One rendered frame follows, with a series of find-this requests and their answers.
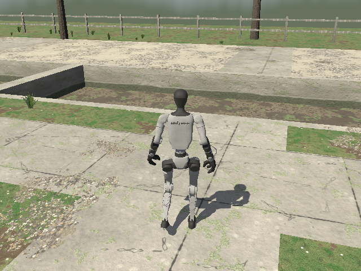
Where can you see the left robot upper arm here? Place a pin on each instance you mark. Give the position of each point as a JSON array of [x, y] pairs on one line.
[[160, 128]]

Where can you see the robot right forearm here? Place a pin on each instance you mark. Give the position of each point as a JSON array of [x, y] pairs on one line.
[[208, 151]]

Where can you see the left robot hand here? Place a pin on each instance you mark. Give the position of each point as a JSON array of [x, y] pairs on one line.
[[156, 157]]

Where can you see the robot left foot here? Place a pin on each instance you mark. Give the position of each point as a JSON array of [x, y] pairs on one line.
[[164, 224]]

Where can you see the right robot upper arm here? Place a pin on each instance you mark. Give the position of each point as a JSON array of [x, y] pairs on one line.
[[200, 128]]

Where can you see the left robot thigh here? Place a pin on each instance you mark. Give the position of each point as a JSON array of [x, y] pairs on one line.
[[167, 167]]

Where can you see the right robot hand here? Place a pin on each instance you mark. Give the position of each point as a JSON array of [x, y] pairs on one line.
[[211, 164]]

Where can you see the robot left forearm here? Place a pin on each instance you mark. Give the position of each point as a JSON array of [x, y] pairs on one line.
[[153, 148]]

